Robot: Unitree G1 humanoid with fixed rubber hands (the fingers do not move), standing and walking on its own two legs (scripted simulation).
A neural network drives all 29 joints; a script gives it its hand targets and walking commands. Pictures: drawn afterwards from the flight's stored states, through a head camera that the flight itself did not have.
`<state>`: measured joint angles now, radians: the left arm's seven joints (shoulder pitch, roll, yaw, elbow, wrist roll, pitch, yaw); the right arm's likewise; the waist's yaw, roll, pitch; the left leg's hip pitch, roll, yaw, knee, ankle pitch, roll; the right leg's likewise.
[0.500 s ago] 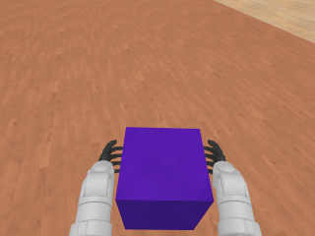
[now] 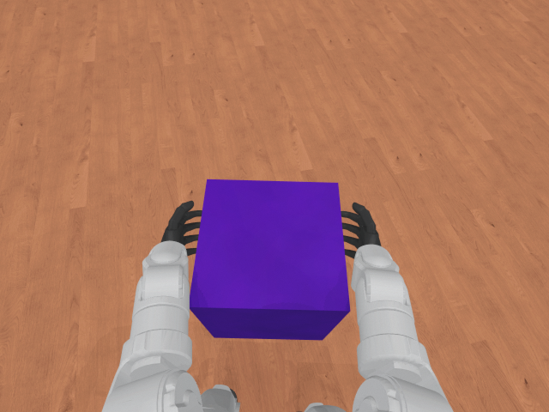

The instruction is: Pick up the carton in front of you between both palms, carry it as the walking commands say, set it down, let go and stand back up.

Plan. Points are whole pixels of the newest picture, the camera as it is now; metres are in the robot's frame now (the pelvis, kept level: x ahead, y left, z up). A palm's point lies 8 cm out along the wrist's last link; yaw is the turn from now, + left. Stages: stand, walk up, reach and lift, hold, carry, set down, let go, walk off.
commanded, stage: set down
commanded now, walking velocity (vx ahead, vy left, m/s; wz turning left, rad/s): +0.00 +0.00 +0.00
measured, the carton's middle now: (270, 267) +0.35 +0.03 -0.10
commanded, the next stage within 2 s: none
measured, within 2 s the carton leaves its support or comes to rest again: neither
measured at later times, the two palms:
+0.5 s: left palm (181, 268) +0.38 +0.21 -0.20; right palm (325, 271) +0.38 -0.09 -0.19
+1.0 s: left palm (184, 281) +0.40 +0.23 -0.36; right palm (303, 281) +0.42 -0.07 -0.35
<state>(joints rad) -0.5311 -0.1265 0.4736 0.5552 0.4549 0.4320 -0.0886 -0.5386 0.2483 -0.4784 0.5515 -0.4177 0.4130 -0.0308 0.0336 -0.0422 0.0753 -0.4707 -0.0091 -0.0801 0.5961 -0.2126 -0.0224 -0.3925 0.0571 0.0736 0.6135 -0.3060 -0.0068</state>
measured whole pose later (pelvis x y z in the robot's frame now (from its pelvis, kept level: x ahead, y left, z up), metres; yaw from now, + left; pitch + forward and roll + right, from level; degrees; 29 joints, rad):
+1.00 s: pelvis -0.07 +0.02 -0.25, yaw -5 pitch +45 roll -4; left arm -1.01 0.11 0.42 0.73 0.20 0.26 -0.01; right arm -1.01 0.09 -0.44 0.70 -0.16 0.21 -0.16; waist 0.09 -0.08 -0.11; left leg -2.02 -0.08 -0.12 1.68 -0.44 -0.05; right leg -1.93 0.17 0.07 1.71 -0.57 0.07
